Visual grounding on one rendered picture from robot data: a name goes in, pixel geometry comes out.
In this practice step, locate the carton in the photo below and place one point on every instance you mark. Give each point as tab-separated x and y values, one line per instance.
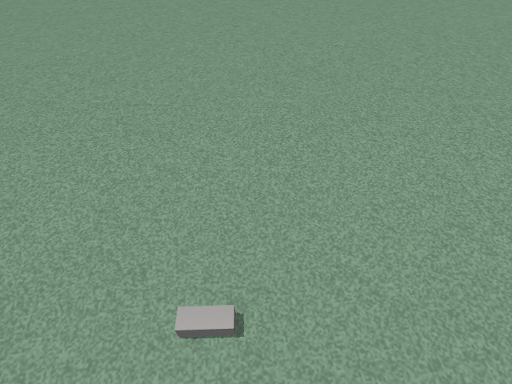
194	321

